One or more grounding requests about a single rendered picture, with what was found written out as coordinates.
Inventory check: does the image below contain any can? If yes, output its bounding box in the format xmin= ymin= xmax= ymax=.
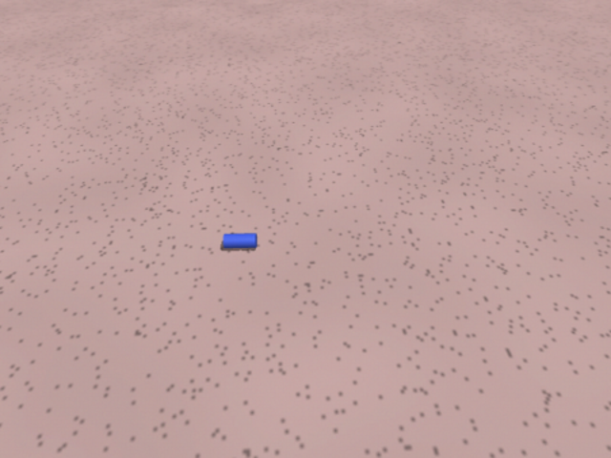
xmin=223 ymin=233 xmax=257 ymax=248

